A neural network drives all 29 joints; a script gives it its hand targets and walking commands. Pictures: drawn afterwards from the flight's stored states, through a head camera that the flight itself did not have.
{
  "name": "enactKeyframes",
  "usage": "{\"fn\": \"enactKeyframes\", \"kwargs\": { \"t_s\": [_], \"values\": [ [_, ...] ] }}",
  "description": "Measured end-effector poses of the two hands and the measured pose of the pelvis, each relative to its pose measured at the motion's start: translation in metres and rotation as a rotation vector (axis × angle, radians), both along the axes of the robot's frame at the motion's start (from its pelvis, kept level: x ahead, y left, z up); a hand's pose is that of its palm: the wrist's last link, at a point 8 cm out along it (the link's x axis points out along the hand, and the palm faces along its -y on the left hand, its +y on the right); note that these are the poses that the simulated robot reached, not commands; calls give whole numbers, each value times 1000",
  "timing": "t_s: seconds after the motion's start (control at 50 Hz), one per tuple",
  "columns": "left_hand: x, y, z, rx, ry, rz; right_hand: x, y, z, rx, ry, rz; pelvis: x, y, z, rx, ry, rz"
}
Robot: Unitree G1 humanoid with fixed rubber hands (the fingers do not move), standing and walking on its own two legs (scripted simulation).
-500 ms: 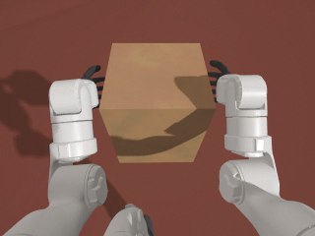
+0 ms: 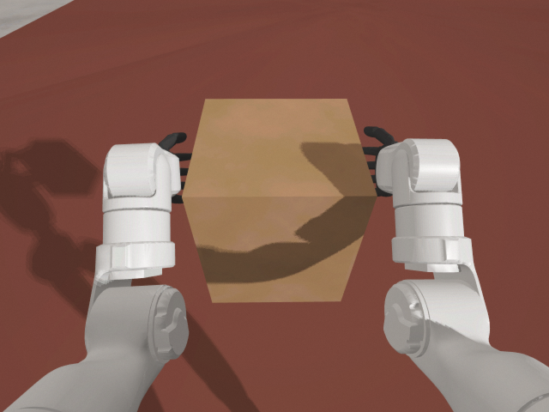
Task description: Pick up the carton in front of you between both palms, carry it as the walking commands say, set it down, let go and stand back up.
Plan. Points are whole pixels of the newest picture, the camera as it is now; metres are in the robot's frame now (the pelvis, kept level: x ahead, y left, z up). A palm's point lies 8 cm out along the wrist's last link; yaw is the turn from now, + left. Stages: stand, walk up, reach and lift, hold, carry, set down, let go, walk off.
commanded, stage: carry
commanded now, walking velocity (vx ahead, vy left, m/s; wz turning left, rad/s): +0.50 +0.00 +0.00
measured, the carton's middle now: (276, 205) +0.38 +0.00 +0.12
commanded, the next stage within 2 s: none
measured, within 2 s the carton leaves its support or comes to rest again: neither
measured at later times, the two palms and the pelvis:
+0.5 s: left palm (180, 135) +0.61 +0.19 +0.10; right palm (323, 127) +0.61 -0.11 +0.11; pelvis +0.28 +0.03 +0.01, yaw -2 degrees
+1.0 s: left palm (206, 94) +0.80 +0.15 +0.10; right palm (325, 91) +0.81 -0.15 +0.09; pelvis +0.54 +0.00 +0.02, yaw +1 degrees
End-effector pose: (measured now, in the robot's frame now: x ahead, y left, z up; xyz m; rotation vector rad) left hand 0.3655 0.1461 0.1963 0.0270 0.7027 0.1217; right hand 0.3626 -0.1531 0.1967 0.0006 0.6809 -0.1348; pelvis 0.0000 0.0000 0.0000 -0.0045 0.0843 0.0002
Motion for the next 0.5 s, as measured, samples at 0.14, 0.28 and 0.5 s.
{"fn": "enactKeyframes", "kwargs": {
  "t_s": [0.14,0.28,0.5],
  "values": [
    [46,-2,-44,33,140,27,65,-1,-43,18,140,39,64,-8,16,19,4,7],
    [124,6,-55,24,105,35,140,6,-54,22,105,31,134,1,23,15,14,6],
    [247,41,-95,-61,103,43,249,42,-86,12,102,-36,277,34,15,2,18,-29]
  ]
}}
